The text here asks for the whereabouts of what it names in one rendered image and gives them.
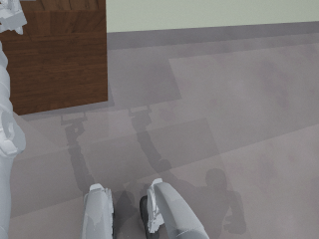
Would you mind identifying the robot left hand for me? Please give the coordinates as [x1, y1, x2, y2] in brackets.
[0, 0, 27, 35]

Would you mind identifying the robot right foot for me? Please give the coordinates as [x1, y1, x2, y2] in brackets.
[140, 195, 160, 239]

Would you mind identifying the robot left forearm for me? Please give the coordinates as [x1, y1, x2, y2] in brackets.
[0, 41, 13, 116]

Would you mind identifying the left robot upper arm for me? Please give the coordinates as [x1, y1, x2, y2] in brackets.
[0, 109, 26, 239]

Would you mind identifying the left robot thigh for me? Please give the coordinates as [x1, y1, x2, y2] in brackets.
[79, 187, 114, 239]

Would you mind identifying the drawer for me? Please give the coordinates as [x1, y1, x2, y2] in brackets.
[0, 0, 97, 11]

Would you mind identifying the cabinet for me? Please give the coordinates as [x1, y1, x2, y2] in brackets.
[0, 0, 109, 116]

